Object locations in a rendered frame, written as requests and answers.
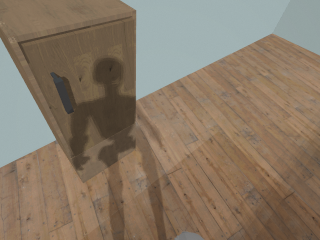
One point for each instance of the cupboard door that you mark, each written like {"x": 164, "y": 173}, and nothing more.
{"x": 97, "y": 66}

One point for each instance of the handle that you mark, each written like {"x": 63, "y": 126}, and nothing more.
{"x": 60, "y": 86}

